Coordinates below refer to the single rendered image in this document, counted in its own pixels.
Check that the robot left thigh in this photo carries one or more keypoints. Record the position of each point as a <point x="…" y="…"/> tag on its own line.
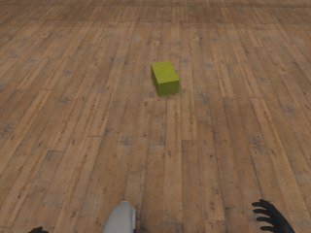
<point x="122" y="219"/>

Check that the carton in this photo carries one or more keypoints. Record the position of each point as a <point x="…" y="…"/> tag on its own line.
<point x="165" y="78"/>

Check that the right robot hand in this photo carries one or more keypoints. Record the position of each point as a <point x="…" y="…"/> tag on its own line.
<point x="280" y="224"/>

